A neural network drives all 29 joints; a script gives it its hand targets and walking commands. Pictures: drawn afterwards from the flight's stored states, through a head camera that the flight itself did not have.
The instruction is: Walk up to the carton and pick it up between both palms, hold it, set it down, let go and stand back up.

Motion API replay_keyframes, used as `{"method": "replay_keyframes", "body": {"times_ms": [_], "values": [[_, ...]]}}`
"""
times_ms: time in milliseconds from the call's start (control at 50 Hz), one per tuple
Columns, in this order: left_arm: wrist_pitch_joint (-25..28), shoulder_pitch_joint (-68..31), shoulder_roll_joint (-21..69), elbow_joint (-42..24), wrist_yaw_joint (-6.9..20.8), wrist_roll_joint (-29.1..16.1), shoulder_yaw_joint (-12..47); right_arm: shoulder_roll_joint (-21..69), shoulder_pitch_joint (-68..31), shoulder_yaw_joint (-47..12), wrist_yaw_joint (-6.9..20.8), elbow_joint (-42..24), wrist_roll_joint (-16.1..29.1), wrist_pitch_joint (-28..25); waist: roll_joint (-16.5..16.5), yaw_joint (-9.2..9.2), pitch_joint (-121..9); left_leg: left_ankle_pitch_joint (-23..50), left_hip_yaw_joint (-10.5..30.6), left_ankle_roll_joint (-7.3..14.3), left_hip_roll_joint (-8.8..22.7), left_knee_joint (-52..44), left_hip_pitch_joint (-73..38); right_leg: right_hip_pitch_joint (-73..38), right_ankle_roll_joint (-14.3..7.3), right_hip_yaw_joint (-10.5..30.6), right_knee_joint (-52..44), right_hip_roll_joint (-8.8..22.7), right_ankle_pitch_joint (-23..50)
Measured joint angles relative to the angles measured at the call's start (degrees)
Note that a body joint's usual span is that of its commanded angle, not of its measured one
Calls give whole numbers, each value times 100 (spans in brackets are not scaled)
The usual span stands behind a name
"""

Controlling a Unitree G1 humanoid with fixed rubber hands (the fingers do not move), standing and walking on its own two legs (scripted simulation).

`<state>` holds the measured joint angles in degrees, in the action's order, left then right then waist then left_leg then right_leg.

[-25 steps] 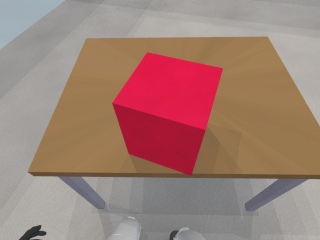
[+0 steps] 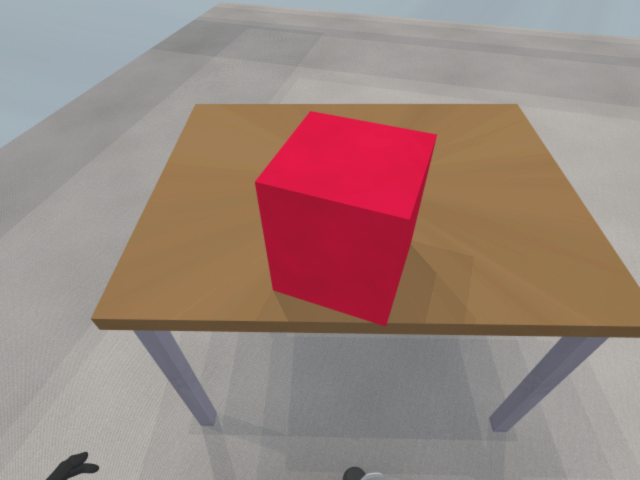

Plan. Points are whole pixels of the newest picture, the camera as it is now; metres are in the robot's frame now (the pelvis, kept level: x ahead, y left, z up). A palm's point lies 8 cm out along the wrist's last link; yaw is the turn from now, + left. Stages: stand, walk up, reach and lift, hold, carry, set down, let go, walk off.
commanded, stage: walk up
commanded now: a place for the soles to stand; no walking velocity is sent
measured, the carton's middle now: (348, 218) +0.52 -0.02 +0.02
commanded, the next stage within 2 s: none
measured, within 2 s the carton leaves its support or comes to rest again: neither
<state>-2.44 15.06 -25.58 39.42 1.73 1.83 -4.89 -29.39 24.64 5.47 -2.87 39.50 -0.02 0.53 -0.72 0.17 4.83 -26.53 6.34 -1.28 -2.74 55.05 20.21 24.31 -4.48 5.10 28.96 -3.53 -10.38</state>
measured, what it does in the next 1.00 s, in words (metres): steps on the spot: left foot, then right foot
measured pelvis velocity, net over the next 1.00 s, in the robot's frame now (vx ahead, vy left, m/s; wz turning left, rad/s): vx -0.03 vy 0.01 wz -0.04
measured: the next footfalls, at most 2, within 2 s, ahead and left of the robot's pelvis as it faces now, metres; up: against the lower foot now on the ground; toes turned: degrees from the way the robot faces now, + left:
left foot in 0.10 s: -0.01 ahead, +0.14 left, -0.01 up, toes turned -7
right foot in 0.60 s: +0.01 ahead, -0.11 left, -0.01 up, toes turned +4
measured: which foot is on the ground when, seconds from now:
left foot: up 0.00-0.08, down 0.10-0.60, up 0.62-1.00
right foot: down 0.00-0.10, up 0.12-0.58, down 0.60-1.00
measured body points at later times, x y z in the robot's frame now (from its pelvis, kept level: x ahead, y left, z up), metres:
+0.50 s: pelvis -0.09 +0.03 +0.01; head -0.10 +0.05 +0.46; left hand +0.04 +0.37 -0.08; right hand -0.05 -0.33 -0.05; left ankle -0.05 +0.14 -0.73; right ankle -0.01 -0.11 -0.68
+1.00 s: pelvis -0.03 +0.01 +0.01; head -0.02 +0.00 +0.46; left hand +0.05 +0.35 -0.06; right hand +0.04 -0.34 -0.08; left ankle +0.05 +0.14 -0.70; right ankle -0.03 -0.11 -0.73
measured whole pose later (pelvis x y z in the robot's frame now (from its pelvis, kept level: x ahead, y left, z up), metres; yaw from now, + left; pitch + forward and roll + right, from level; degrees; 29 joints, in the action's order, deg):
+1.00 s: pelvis -0.03 +0.01 +0.01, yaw -2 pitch +1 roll +0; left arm 3.7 23.3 -27.1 39.4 1.3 1.9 -4.9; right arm -27.9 21.6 5.4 1.8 40.0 0.0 -2.0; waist 2.0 1.1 -0.8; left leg -17.0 4.6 2.6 -1.1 43.6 28.0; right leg 14.2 -2.5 5.7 27.5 -3.4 -14.4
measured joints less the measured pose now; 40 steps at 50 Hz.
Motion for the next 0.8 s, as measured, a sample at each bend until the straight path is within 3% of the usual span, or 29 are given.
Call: {"method": "replay_keyframes", "body": {"times_ms": [60, 100, 120, 220, 280, 340, 440, 560, 600, 640, 700, 800], "values": [[-103, -9, 1, -1, 16, 0, -1, 19, 91, 0, 4, 1, 0, -30, -59, -4, -12, 8, -213, 106, 1, -696, -630, 34, 120, -11, 33, -6, -52], [-146, -41, -2, 1, -3, 0, -3, -14, 267, 3, 3, 5, 0, -70, -8, -32, -98, -563, -151, 285, 57, -1324, -953, 439, 237, -44, 567, -111, -786], [-171, -65, -25, 7, -30, 1, -4, 53, 276, 0, 3, 34, 0, -62, -66, -62, -7, -481, -154, 315, 44, -1243, -877, 620, 273, -2, 1096, -163, -1062], [-197, 161, -40, 11, -19, 0, 0, 513, 175, 1, 3, 56, 0, -78, -275, -63, -158, -5, -157, 319, 118, -1388, -820, 716, 545, 69, 3530, -347, -720], [-144, 277, -133, 3, 39, 0, -1, 520, -91, -1, 10, 50, 0, -239, -260, -59, -286, -5, -162, 319, 180, -1752, -626, 601, 571, 76, 4078, -345, -698], [10, 285, -291, -3, 57, 0, -2, 465, -148, -1, 75, 56, 0, -354, -255, -58, -264, 196, -164, 385, 202, -2104, -503, 474, 607, 80, 3741, -343, -859], [190, 284, -355, 2, 65, 0, 0, 262, -127, -3, 124, 59, 0, -340, -143, -96, -215, 1283, -180, 390, 231, -2231, -504, 367, 617, 82, 2632, -241, -1324], [256, 389, -358, 0, 149, -11, 0, 249, -191, -1, 263, 57, -1, -268, -38, -113, -479, 541, -190, 388, 229, -2163, -514, -57, 412, 4, 1213, -34, -1143], [369, 596, -445, 2, 84, -11, -9, 215, -246, -1, 269, 61, -1, -258, -12, -92, -539, -148, -194, 389, 224, -1602, -287, -520, 354, 4, 656, -8, -1053], [404, 671, -424, 7, -13, 3, -9, 232, -306, -3, 273, 65, -1, -239, 47, 7, -350, -334, -192, 389, 148, -511, 61, -526, 299, -64, 852, -24, -504], [439, 815, -185, 2, -49, 3, -5, 231, -308, -4, 363, 60, -1, -218, 242, 101, -380, 142, -186, 388, 71, 320, 628, -665, 270, -87, 714, -24, -655], [572, 828, -150, 0, -55, 3, -7, 156, -306, -1, 464, 57, -1, -205, 324, 98, -383, 1023, -181, 388, 87, 397, 1168, -945, 186, 48, -172, 9, -795]]}}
